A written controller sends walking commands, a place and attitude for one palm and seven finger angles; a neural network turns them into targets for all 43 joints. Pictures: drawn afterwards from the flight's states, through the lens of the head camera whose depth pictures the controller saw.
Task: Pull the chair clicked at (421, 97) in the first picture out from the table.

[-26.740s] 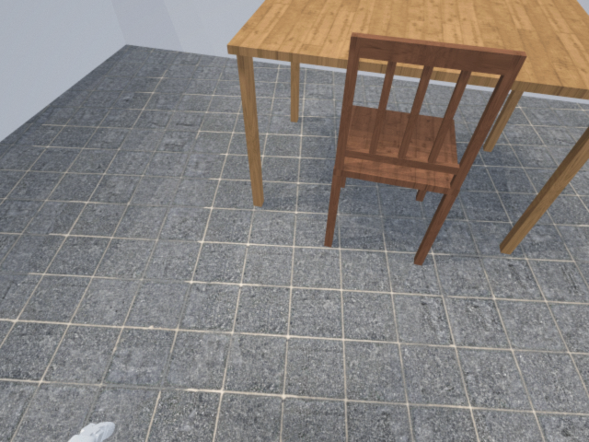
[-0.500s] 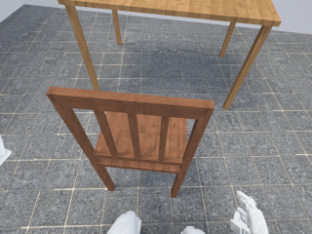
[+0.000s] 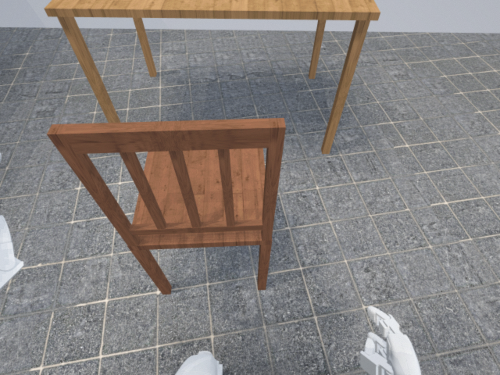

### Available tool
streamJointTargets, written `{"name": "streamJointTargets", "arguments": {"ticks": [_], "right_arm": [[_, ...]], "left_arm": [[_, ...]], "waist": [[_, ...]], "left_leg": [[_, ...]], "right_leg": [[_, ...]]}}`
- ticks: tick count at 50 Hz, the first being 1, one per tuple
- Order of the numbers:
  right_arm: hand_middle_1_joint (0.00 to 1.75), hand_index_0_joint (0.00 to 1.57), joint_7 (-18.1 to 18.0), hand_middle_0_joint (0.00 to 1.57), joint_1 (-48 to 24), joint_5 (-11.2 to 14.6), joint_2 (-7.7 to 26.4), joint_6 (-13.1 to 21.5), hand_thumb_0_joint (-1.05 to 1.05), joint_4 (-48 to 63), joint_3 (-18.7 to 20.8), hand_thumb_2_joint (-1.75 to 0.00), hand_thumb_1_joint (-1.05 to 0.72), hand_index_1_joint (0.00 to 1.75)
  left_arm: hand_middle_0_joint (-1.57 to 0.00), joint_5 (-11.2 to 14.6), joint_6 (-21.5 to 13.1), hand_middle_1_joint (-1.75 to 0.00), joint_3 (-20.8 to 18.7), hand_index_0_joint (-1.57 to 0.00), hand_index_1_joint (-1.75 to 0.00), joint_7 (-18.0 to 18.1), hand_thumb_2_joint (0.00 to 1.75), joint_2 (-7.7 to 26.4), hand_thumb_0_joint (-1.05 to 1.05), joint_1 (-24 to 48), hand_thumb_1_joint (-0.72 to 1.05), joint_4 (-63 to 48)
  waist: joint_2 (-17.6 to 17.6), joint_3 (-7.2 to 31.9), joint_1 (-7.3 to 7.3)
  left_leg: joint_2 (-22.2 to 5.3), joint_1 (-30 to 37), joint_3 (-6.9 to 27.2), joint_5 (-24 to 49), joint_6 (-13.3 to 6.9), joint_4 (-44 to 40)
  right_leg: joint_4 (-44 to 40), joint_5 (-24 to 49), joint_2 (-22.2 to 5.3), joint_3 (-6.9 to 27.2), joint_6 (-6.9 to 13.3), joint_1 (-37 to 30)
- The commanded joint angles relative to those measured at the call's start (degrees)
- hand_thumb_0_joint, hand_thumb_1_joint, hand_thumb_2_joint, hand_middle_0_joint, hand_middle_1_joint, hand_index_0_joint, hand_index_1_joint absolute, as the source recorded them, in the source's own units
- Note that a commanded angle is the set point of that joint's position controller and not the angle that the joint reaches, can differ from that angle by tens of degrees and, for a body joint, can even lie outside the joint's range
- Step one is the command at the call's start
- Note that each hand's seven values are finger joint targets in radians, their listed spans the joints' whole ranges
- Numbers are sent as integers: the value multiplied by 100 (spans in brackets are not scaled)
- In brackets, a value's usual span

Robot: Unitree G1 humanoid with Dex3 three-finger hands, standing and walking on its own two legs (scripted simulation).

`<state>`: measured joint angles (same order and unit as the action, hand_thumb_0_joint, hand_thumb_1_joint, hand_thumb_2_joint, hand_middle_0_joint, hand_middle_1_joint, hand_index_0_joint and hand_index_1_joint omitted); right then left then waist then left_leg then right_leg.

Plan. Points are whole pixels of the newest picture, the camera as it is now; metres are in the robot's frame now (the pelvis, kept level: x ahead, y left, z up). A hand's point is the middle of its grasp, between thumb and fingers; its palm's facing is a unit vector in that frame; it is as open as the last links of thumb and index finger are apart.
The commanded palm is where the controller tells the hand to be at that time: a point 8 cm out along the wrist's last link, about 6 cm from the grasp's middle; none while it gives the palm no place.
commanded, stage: stop stepping back and stand still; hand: left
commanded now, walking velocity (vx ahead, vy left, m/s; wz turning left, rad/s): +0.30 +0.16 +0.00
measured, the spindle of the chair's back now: (187, 192) +0.49 +0.18 -0.09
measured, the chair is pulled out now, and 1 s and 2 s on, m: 0.62 0.62 0.62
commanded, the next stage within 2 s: let the arm hang, fingers relaxed in 0.58 s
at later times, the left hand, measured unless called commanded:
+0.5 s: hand out of the picture +0.14 +0.26 +0.17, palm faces +0.49 -0.75 -0.44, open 7.4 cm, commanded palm +0.09 +0.30 +0.18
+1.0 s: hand out of the picture +0.02 +0.17 -0.17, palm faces +0.09 -0.98 -0.17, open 6.9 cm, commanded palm none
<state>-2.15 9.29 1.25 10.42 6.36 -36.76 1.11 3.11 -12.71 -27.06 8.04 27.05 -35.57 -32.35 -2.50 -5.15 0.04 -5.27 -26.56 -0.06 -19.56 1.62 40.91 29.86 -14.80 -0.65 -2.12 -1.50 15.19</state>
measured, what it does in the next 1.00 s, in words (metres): steps on the spot: left foot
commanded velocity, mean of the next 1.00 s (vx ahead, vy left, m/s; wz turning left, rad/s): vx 0.04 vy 0.01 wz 0.00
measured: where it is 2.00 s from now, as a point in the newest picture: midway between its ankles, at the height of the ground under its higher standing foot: outside the picture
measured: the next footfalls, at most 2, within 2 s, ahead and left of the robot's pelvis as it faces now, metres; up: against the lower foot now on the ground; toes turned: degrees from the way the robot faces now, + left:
left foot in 0.10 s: +0.06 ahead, +0.12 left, +0.00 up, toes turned +1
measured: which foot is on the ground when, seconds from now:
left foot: up 0.00-0.08, down 0.10-1.00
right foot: down 0.00-1.00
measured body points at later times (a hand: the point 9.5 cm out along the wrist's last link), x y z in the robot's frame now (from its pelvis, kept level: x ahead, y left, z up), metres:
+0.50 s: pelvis -0.04 -0.01 +0.01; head -0.05 -0.01 +0.46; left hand +0.11 +0.30 +0.20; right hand +0.11 -0.24 -0.08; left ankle +0.02 +0.12 -0.73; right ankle +0.01 -0.14 -0.73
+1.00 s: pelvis -0.01 +0.00 +0.00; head +0.01 +0.03 +0.45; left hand +0.02 +0.23 -0.16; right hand +0.03 -0.23 -0.14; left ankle +0.02 +0.12 -0.73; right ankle +0.01 -0.14 -0.73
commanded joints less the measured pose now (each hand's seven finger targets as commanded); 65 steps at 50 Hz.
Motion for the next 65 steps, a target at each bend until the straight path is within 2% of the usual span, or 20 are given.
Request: {"name": "streamJointTargets", "arguments": {"ticks": [1,4,6,8,9,11,14,18,24,27,33,34,35,37,40,42,45,50,55,65], "right_arm": [[30,20,-158,20,-237,28,661,141,0,930,167,-90,-90,30],[30,20,-251,20,-178,-14,837,313,0,895,236,-90,-90,30],[30,20,-246,20,-70,1,965,434,0,914,319,-90,-90,30],[30,20,-209,20,-67,57,920,451,0,912,288,-90,-90,30],[30,20,-214,20,-112,54,917,459,0,926,263,-90,-90,30],[30,20,-204,20,-53,74,880,492,0,895,264,-90,-90,30],[30,20,-187,20,32,28,895,528,0,813,301,-90,-90,30],[30,20,-178,20,36,-27,890,528,0,757,288,-90,-90,30],[30,20,-228,20,-89,-63,812,526,0,772,196,-90,-90,30],[30,20,-209,20,-133,-57,775,520,0,796,182,-90,-90,30],[30,20,-214,20,-180,-47,765,478,0,826,157,-90,-90,30],[30,20,312,20,-231,-191,1496,417,0,-450,382,-90,-90,30],[30,20,300,20,129,-181,988,63,0,-517,294,-90,-90,30],[30,20,268,20,108,-265,847,-255,0,-354,156,-90,-90,30],[30,20,258,20,370,-312,829,-500,0,-386,111,-90,-90,30],[30,20,242,20,530,-293,834,-549,0,-591,78,-90,-90,30],[30,20,209,20,499,-279,831,-514,0,-934,-2,-90,-90,30],[30,20,86,20,895,-236,553,-505,0,-1440,-16,-90,-90,30],[30,20,41,20,1341,-189,435,-537,0,-1810,1,-90,-90,30],[30,20,33,20,1559,-188,247,-565,0,-2194,-23,-90,-90,30]], "left_arm": [[-20,72,-42,-30,-785,-20,-30,316,90,1051,0,137,90,-691],[-20,-47,-211,-30,-689,-20,-30,324,90,1046,0,394,90,-747],[-20,-96,-303,-30,-617,-20,-30,270,90,947,0,308,90,-855],[-20,-187,-313,-30,-634,-20,-30,210,90,969,0,253,90,-728],[-20,-262,-319,-30,-530,-20,-30,225,90,791,0,344,90,-625],[-20,-255,-333,-30,-475,-20,-30,224,90,690,0,359,90,-308],[-20,-225,-373,-30,-445,-20,-30,237,90,711,0,520,90,-367],[-20,-232,-323,-30,-345,-20,-30,268,90,671,0,715,90,-496],[-20,-226,-241,-30,-348,-20,-30,335,90,676,0,1023,90,-522],[-20,-185,-189,-30,-321,-20,-30,315,90,597,0,868,90,-424],[-20,-173,-113,-30,-210,-20,-30,304,90,587,0,958,90,-525],[-20,-677,845,-30,2062,-20,-30,-598,90,-547,0,1097,90,3891],[-20,-550,1204,-30,1982,-20,-30,-754,90,-941,0,916,90,4107],[-20,-532,1345,-30,2134,-20,-30,-777,90,-989,0,1227,90,4500],[-20,-540,1347,-30,2243,-20,-30,-742,90,-780,0,1676,90,5420],[-20,-507,1359,-30,2338,-20,-30,-722,90,-718,0,1851,90,6109],[-20,-449,1358,-30,2468,-20,-30,-694,90,-728,0,1712,90,7096],[-20,-387,1297,-30,2500,-20,-30,-649,90,-983,0,1413,90,8152],[-20,-352,1266,-30,2602,-20,-30,-650,90,-1104,0,1380,90,8701],[-20,-345,1260,-30,2665,-20,-30,-595,90,-1280,0,1167,90,9170]], "waist": [[1128,1096,200],[809,564,114],[287,568,17],[-1013,448,43],[-1375,209,53],[-896,106,-5],[76,314,40],[64,276,85],[-116,465,55],[78,582,24],[8,450,44],[8,149,250],[-115,571,118],[204,438,34],[1525,485,59],[1260,643,99],[-227,613,-50],[-979,828,-66],[-122,637,-6],[404,152,-3]], "left_leg": [[349,955,104,-305,-182,20],[295,1120,202,-242,-358,-1566],[34,1061,532,417,-464,-2081],[-163,479,943,-1203,-549,-2670],[-271,-202,1085,-1957,-624,-2958],[-229,-595,1063,-1964,-626,-2743],[80,107,700,-1181,-493,-2005],[176,559,557,-1070,-409,-1759],[69,601,697,-1045,-423,-2128],[58,724,653,-718,-407,-2074],[48,734,626,-730,-377,-2109],[5,324,800,797,-368,-1178],[-60,477,690,746,-348,-1379],[-39,33,941,-317,-422,-1538],[297,440,779,346,-418,-1071],[291,820,753,843,-410,-1085],[91,566,977,920,-451,-1728],[84,981,849,1321,-433,-1789],[57,1182,791,1353,-442,-1765],[119,1149,633,967,-440,-1838]], "right_leg": [[-1197,-530,-1578,1140,699,276],[-1111,-962,-1112,858,468,173],[-751,-240,-666,665,311,-302],[-484,-1226,-366,233,176,-373],[-133,-1098,-189,69,144,-658],[-253,-615,-115,60,132,-963],[-1018,-822,-303,485,210,-570],[-1404,-1478,-460,807,323,72],[-1211,-1134,-291,693,239,-263],[-1245,-755,-310,714,231,-421],[-1379,-841,-334,717,224,-326],[-89,464,-484,258,358,430],[-134,151,-445,286,301,359],[-191,-889,-432,281,300,414],[-515,-787,-666,543,531,419],[-451,-490,-685,527,558,384],[-222,-38,-390,364,348,-191],[-481,559,-383,281,372,-640],[-727,626,-458,253,405,-578],[-877,207,-515,292,425,-267]]}}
